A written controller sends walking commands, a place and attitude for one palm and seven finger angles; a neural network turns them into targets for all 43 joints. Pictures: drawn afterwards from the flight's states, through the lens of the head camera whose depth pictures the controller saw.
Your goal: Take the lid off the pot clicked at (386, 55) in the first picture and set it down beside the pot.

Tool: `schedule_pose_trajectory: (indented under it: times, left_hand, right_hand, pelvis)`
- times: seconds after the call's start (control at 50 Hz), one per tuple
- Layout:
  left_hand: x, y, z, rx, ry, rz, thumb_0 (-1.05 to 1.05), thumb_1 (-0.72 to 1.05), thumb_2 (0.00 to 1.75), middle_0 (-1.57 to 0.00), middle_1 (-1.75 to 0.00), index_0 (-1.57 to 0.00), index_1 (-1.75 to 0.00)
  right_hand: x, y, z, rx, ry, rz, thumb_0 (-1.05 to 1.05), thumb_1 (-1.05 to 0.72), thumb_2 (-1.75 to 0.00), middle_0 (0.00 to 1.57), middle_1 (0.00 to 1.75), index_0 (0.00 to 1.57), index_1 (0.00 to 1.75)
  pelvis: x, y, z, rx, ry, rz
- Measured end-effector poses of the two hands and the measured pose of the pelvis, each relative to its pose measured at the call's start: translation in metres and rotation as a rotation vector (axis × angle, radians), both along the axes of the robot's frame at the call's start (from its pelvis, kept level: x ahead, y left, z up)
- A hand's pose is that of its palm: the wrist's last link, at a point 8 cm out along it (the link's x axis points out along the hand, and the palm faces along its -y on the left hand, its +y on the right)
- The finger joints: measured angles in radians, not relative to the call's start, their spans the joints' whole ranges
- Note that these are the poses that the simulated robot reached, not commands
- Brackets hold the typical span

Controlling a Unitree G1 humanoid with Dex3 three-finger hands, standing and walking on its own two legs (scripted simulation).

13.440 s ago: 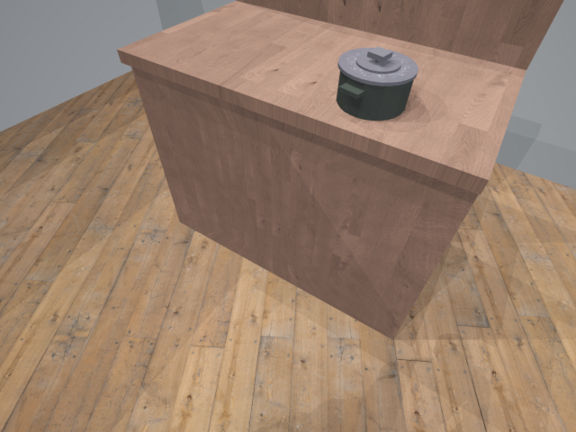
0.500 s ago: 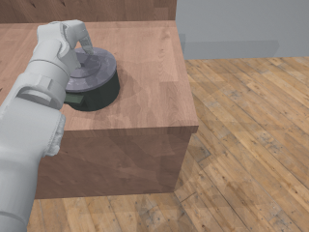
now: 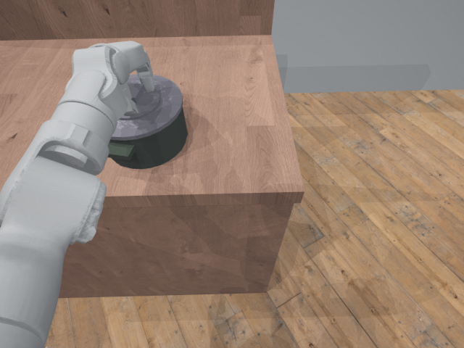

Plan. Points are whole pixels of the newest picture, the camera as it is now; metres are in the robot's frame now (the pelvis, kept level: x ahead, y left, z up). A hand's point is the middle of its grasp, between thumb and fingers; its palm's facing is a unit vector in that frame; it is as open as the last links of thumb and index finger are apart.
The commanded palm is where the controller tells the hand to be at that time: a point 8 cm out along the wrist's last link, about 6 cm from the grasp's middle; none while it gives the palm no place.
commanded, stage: close the fingers and squeeze the knob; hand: left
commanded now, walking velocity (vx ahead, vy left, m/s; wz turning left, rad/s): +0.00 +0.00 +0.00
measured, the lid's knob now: (129, 92) +0.53 +0.16 +0.16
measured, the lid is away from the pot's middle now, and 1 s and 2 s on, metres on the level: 0.00 0.00 0.01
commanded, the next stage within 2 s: lift the lid straight up in 1.00 s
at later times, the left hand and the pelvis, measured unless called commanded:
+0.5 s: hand (128, 94) +0.49 +0.15 +0.18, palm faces -0.36 -0.07 -0.93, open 7.8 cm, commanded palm +0.48 +0.15 +0.23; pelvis +0.00 +0.00 +0.00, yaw +0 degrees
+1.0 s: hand (125, 96) +0.49 +0.15 +0.18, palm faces -0.35 -0.10 -0.93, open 7.7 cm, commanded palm +0.48 +0.16 +0.23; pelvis +0.00 +0.00 +0.00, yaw -1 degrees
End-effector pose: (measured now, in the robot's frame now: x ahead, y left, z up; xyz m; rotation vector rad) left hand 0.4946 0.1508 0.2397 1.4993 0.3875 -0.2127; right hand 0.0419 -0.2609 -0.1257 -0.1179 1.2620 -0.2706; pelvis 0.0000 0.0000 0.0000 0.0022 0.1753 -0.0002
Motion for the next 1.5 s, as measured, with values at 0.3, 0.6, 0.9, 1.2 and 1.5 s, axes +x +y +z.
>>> schedule_pose_trajectory:
  times: [0.3,0.6,0.9,1.2,1.5]
  left_hand:
    - [0.000,-0.001,0.000,-0.007,-0.010,-0.001,0.00,0.18,0.93,-0.56,-0.97,-0.61,-0.98]
    - [-0.003,0.000,0.000,-0.025,-0.018,-0.009,0.00,0.24,0.85,-0.55,-0.96,-0.59,-0.97]
    - [-0.005,0.003,0.000,-0.044,-0.025,-0.012,0.00,0.27,0.84,-0.53,-0.98,-0.57,-0.94]
    - [-0.003,0.005,0.000,-0.041,-0.014,-0.004,-0.01,0.28,0.83,-0.53,-0.99,-0.56,-0.94]
    - [-0.001,0.007,0.009,-0.034,-0.005,-0.011,-0.01,0.29,0.81,-0.56,-0.97,-0.56,-0.94]
  right_hand:
    - [0.005,-0.007,0.002,-0.009,-0.015,0.000,0.00,-0.91,-0.90,0.20,0.30,0.20,0.30]
    - [0.015,-0.006,0.003,-0.003,-0.036,0.008,0.00,-0.91,-0.90,0.20,0.30,0.20,0.30]
    - [0.021,-0.005,0.007,-0.017,-0.067,0.002,0.00,-0.91,-0.90,0.20,0.30,0.20,0.30]
    - [0.000,-0.004,0.006,-0.030,-0.029,-0.022,0.00,-0.91,-0.90,0.20,0.30,0.20,0.30]
    - [-0.010,-0.003,0.006,-0.031,-0.030,-0.026,0.00,-0.91,-0.90,0.20,0.30,0.20,0.30]
  pelvis:
    - [0.002,-0.003,0.001,0.002,-0.005,-0.004]
    - [0.004,-0.004,0.002,0.001,-0.017,-0.006]
    - [0.002,-0.003,0.002,0.000,-0.025,-0.015]
    - [-0.002,0.000,0.002,-0.002,-0.020,-0.018]
    - [-0.001,0.002,0.003,-0.001,-0.016,-0.012]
